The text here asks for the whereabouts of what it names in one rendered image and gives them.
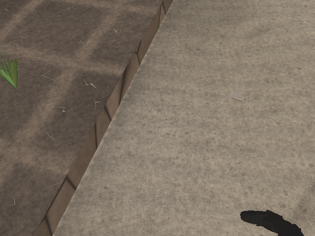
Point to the robot right hand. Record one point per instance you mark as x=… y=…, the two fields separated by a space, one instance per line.
x=271 y=221

